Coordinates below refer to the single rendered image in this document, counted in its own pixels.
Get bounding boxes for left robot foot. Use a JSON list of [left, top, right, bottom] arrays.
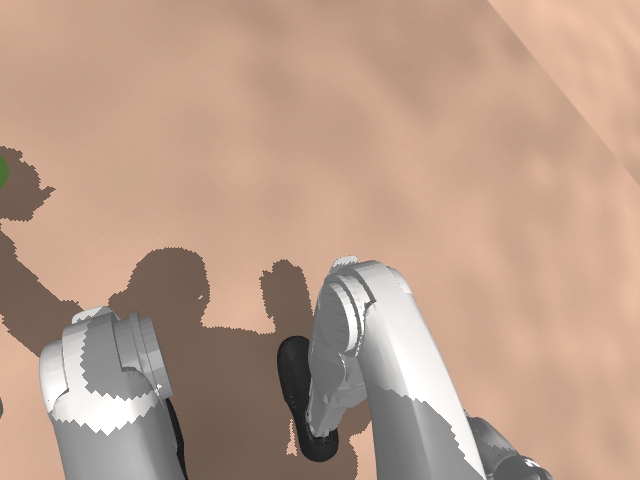
[[165, 398, 188, 480]]

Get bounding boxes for can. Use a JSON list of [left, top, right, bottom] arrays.
[[0, 155, 9, 188]]

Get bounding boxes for right robot hand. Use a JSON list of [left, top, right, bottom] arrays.
[[464, 410, 520, 480]]

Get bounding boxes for right robot arm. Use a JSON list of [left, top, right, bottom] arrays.
[[493, 455, 555, 480]]

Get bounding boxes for right robot foot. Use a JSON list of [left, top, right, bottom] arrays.
[[277, 336, 339, 462]]

